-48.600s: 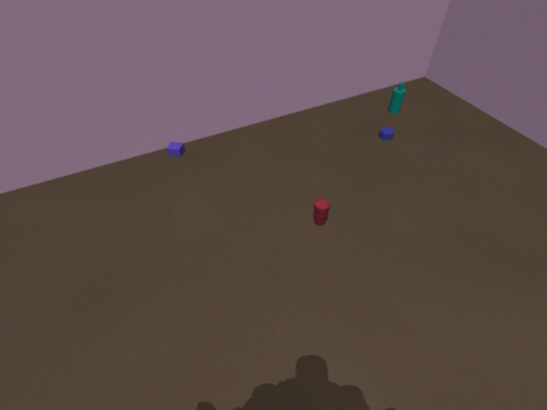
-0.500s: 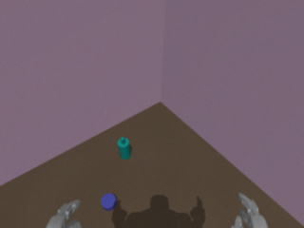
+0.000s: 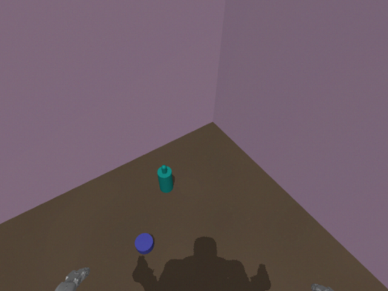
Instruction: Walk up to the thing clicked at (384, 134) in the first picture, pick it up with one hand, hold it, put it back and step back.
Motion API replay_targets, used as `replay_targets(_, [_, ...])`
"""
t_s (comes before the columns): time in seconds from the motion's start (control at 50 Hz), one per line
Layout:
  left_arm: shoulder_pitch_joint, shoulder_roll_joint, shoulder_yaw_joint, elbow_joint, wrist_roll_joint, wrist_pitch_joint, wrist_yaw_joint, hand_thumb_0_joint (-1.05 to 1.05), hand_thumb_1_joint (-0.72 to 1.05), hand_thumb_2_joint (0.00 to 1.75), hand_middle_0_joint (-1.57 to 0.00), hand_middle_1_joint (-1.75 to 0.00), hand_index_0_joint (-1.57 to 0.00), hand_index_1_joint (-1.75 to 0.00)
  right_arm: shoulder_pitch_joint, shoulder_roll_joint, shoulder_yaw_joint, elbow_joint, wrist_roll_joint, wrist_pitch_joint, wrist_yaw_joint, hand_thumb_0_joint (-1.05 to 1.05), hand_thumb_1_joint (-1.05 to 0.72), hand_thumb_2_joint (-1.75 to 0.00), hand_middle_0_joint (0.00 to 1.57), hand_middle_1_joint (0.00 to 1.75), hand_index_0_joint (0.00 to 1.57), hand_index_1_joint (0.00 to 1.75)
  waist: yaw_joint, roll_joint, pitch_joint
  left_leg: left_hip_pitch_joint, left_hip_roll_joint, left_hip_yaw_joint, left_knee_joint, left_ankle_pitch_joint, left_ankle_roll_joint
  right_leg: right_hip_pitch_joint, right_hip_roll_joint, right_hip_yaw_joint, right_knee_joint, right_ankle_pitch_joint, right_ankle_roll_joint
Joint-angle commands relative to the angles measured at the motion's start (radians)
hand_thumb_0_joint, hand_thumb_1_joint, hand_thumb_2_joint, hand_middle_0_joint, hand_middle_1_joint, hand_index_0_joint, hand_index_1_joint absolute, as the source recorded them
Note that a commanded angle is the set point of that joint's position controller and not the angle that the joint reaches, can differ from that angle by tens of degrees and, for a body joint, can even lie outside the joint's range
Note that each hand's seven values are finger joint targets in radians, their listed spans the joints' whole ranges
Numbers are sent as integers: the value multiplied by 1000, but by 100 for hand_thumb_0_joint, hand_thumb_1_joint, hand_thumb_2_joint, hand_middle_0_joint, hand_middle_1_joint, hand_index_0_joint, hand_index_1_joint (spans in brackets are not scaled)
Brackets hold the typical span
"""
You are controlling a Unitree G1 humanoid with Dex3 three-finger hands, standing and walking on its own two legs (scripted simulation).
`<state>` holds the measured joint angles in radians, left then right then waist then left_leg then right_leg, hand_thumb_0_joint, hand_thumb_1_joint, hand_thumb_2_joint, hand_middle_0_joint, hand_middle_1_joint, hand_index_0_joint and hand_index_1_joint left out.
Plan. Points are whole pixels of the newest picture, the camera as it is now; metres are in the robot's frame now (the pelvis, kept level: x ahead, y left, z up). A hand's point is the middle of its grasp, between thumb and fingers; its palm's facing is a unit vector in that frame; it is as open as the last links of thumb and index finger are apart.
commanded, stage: stand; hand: left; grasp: from above
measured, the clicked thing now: (144, 243) +0.46 +0.26 -0.72
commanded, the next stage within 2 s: none
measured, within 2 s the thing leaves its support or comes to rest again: neither
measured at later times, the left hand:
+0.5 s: hand out of the picture +0.05 +0.24 -0.13, palm faces +0.04 -0.95 -0.32, open 7.4 cm
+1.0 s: hand out of the picture +0.06 +0.23 -0.12, palm faces +0.02 -0.94 -0.33, open 7.4 cm
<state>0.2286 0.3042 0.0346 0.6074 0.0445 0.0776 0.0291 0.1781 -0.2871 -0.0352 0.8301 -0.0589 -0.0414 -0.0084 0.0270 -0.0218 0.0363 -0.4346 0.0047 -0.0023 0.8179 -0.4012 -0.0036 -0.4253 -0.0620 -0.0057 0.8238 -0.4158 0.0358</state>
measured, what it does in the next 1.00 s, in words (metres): stands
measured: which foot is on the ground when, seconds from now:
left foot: down 0.00-1.00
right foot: down 0.00-1.00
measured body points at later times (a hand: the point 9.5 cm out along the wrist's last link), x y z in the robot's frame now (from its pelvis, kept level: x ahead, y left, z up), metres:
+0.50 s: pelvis +0.00 +0.01 +0.04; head +0.00 +0.01 +0.49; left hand +0.05 +0.29 -0.10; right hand +0.08 -0.26 -0.10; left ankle +0.02 +0.13 -0.70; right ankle +0.01 -0.14 -0.70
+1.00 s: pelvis +0.00 -0.01 +0.04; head +0.00 -0.01 +0.49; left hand +0.06 +0.28 -0.10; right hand +0.06 -0.30 -0.10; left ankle +0.02 +0.13 -0.70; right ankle +0.01 -0.14 -0.70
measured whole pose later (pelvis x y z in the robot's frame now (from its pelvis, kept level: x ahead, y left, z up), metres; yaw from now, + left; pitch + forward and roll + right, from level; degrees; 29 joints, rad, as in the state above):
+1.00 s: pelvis +0.00 -0.01 +0.04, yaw +0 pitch -4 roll +0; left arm 0.14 0.30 0.03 1.15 0.02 0.00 0.02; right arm 0.14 -0.32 -0.03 1.14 -0.02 0.00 -0.01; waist 0.01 0.01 0.06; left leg -0.11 0.02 0.00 0.37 -0.19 -0.02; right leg -0.10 -0.04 -0.02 0.37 -0.20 0.03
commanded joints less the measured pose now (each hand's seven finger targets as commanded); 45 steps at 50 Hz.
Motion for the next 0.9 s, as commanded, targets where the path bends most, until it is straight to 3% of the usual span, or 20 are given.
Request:
replay_targets(0.0, [-49, 137, 58, 17, 3, -75, 14, 0, 90, 90, -20, -30, -20, -30, -40, -150, -59, -56, 2, -18, -9, 0, -90, -90, 20, 30, 20, 30, -4, 38, -128, 111, 50, -85, -210, 148, 67, 96, -30, 59, -210, 155, -66])
replay_targets(0.08, [-49, 138, 55, 127, 0, -86, 13, 0, 90, 90, -20, -30, -20, -30, -41, -162, -57, -6, 7, -7, -14, 0, -90, -90, 20, 30, 20, 30, -5, 64, -67, 113, 66, -108, -293, 138, 65, 137, -24, 49, -263, 177, -61])
replay_targets(0.12, [-39, 145, 54, 179, -3, -93, 14, 0, 90, 90, -20, -30, -20, -30, -30, -162, -55, 25, 12, -2, -18, 0, -90, -90, 20, 30, 20, 30, -7, 40, -67, 149, 65, -96, -287, 233, 57, 171, -39, 57, -291, 265, -63])
replay_targets(0.28, [-51, 146, 43, 323, -17, -87, 15, 0, 90, 90, -20, -30, -20, -30, -32, -188, -48, 122, 23, 7, -28, 0, -90, -90, 20, 30, 20, 30, -11, 87, -39, 217, 99, -129, -449, 232, 44, 253, -30, 35, -378, 253, -48])
replay_targets(0.38, [-60, 150, 38, 386, -14, -89, 13, 0, 90, 90, -20, -30, -20, -30, -47, -188, -45, 164, 28, 9, -28, 0, -90, -90, 20, 30, 20, 30, -7, 48, -22, 239, 96, -115, -479, 253, 34, 297, -45, 43, -429, 273, -46])
replay_targets(0.52, [-79, 167, 34, 435, -14, -96, 12, 0, 90, 90, -20, -30, -20, -30, -53, -188, -43, 202, 32, 17, -23, 0, -90, -90, 20, 30, 20, 30, -16, 25, -6, 266, 90, -98, -514, 209, 28, 301, -53, 50, -491, 256, -38])
replay_targets(0.56, [-89, 171, 34, 445, -15, -93, 11, 0, 90, 90, -20, -30, -20, -30, -54, -192, -42, 208, 31, 19, -21, 0, -90, -90, 20, 30, 20, 30, -19, 36, 10, 246, 89, -103, -535, 154, 25, 296, -48, 47, -497, 229, -37])
replay_targets(0.62, [-84, 167, 29, 457, -14, -98, 9, 0, 90, 90, -20, -30, -20, -30, -74, -183, -38, 214, 33, 18, -17, 0, -90, -90, 20, 30, 20, 30, -13, 9, 19, 282, 90, -94, -515, 232, 23, 282, -56, 54, -518, 246, -39])
replay_targets(0.7, [-109, 184, 32, 461, -15, -102, 10, 0, 90, 90, -20, -30, -20, -30, -68, -188, -36, 225, 35, 21, -15, 0, -90, -90, 20, 30, 20, 30, -23, 5, -3, 291, 90, -85, -510, 257, 22, 298, -61, 60, -532, 252, -39])
replay_targets(0.76, [-104, 183, 29, 468, -16, -101, 7, 0, 90, 90, -20, -30, -20, -30, -75, -199, -34, 233, 36, 21, -15, 0, -90, -90, 20, 30, 20, 30, -20, 30, 5, 303, 92, -82, -517, 239, 18, 287, -59, 62, -539, 252, -37])
replay_targets(0.82, [-107, 197, 31, 473, -17, -98, 5, 0, 90, 90, -20, -30, -20, -30, -72, -201, -31, 238, 36, 25, -13, 0, -90, -90, 20, 30, 20, 30, -20, 26, 18, 276, 89, -82, -532, 170, 17, 280, -53, 61, -548, 190, -38])
replay_targets(0.88, [-123, 196, 31, 474, -20, -98, 4, 0, 90, 90, -20, -30, -20, -30, -78, -207, -29, 242, 35, 22, -15, 0, -90, -90, 20, 30, 20, 30, -21, 34, -12, 281, 99, -83, -533, 210, 19, 308, -59, 63, -536, 247, -43])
